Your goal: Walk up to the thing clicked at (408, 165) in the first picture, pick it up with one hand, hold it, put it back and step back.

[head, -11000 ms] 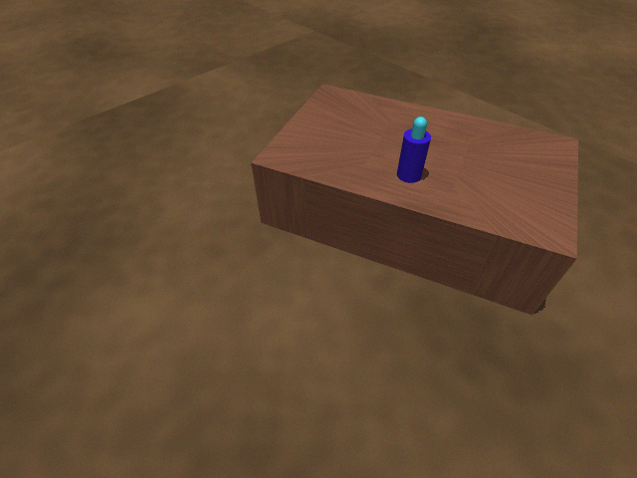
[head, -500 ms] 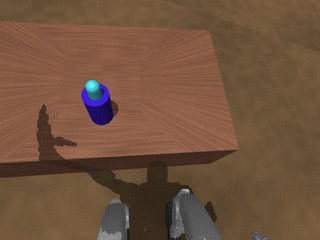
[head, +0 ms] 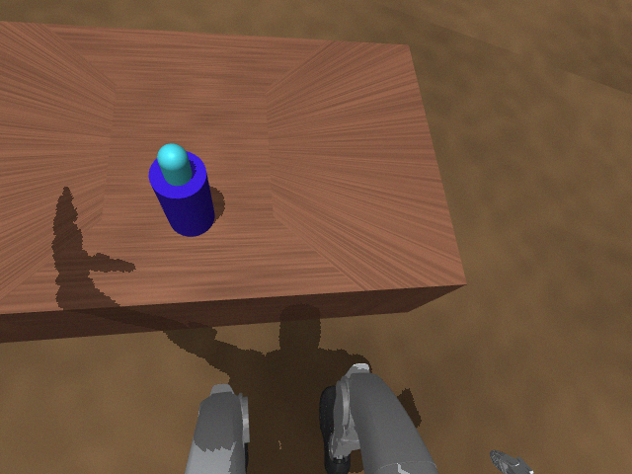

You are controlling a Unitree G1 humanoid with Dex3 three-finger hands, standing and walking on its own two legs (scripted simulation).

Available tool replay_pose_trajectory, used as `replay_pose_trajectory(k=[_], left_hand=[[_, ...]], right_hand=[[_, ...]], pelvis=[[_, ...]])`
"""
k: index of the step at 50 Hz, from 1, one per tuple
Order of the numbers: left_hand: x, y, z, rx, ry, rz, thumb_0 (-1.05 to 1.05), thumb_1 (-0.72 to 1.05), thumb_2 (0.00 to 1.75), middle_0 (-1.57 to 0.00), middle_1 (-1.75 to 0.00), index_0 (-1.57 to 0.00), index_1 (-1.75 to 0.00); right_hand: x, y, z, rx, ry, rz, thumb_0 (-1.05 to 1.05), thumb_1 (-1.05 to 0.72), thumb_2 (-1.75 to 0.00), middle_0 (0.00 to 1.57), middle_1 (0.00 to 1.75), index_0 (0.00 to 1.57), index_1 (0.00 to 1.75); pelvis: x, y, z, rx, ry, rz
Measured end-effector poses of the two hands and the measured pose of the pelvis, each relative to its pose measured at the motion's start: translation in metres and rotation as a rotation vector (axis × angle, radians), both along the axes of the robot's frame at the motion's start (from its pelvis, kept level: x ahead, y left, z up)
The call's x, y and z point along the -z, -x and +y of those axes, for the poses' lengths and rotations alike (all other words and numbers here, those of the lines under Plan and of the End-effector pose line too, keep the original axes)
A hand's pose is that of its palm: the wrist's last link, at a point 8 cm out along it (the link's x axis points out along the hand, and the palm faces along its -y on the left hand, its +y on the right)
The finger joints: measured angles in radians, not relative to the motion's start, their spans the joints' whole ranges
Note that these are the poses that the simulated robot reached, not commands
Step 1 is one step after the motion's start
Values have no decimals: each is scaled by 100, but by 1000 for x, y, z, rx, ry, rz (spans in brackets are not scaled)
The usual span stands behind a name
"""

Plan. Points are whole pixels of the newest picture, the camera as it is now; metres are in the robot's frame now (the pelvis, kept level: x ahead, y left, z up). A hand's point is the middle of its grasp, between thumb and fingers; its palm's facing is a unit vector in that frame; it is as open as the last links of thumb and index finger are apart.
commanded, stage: go down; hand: left
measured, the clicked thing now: (182, 188) +0.56 +0.17 -0.21
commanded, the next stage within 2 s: none
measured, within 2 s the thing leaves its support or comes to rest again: neither
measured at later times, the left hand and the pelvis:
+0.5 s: hand out of the picture +0.47 +0.39 +0.06, palm faces +0.19 -0.98 -0.04, open 17.2 cm; pelvis +0.00 +0.00 +0.00, yaw +0 degrees
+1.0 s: hand out of the picture +0.47 +0.38 +0.06, palm faces +0.20 -0.98 -0.01, open 17.4 cm; pelvis +0.00 +0.00 -0.01, yaw +0 degrees
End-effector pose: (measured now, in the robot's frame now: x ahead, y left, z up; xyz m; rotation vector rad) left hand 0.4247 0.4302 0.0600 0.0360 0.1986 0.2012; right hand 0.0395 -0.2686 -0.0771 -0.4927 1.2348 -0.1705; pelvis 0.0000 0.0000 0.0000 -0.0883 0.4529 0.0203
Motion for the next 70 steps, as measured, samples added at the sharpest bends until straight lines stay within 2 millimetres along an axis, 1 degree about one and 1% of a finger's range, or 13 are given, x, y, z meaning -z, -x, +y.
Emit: replay_pose_trajectory(k=[16, 29, 42, 53, 70], left_hand=[[-5, -8, 8, -4, -1, -37, -1, -47, 9, -5, -4, -3, -5], [-10, -15, 6, 2, 14, -64, -1, -48, 10, -5, -4, -3, -5], [-6, -9, 5, 0, 12, -81, -1, -50, 9, -5, -4, -3, -5], [-6, -16, 3, -8, 18, -119, -1, -51, 8, -5, -4, -3, -5], [-5, -12, 4, -15, 27, -144, -1, -52, 8, -5, -4, -3, -5]], right_hand=[[3, 3, 5, 6, -2, 18, 0, -89, -89, 21, 30, 20, 30], [2, 1, 5, 7, 3, 17, 0, -89, -90, 21, 30, 20, 30], [6, 2, 5, 12, -7, 28, 0, -90, -90, 21, 30, 20, 30], [9, -2, 0, 8, 5, 24, 0, -90, -90, 21, 30, 20, 30], [12, -8, 1, 5, 0, 13, 0, -90, -90, 21, 30, 20, 30]], pelvis=[[3, 0, 3, 3, 5, 14], [3, -2, 4, 2, 9, 16], [3, -2, 3, 3, 5, 19], [8, -1, -1, 1, 5, 28], [9, -2, -1, 2, 4, 32]])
